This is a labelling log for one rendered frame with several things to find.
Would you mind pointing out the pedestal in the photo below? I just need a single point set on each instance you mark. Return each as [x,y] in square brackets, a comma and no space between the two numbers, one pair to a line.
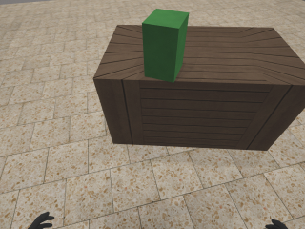
[239,88]

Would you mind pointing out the carton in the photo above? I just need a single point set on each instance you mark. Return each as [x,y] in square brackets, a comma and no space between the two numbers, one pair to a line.
[164,37]

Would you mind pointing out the right robot hand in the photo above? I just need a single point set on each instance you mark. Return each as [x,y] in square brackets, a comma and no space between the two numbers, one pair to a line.
[276,225]

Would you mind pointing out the left robot hand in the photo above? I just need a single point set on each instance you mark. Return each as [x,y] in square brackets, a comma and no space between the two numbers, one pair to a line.
[43,217]

